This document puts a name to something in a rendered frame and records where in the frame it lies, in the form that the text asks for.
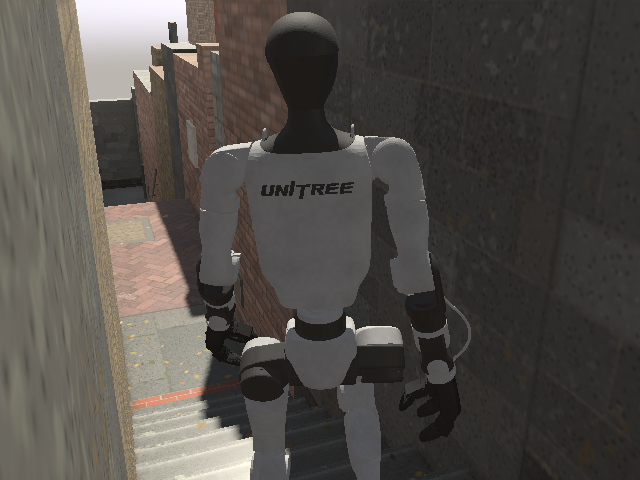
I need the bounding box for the left robot forearm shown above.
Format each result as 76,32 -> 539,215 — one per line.
196,251 -> 236,331

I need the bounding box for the robot right thigh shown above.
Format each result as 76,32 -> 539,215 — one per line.
337,326 -> 405,412

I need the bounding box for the robot left hand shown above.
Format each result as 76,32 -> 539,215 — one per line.
205,321 -> 258,366

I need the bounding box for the right robot upper arm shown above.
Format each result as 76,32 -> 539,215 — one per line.
365,136 -> 435,295

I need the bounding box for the right robot forearm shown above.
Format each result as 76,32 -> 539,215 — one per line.
405,252 -> 456,384

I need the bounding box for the left robot upper arm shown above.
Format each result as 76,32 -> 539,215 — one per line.
199,142 -> 254,286

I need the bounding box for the robot right hand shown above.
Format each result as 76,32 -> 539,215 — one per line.
399,373 -> 461,442

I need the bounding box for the robot torso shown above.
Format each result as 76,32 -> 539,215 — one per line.
245,124 -> 375,390

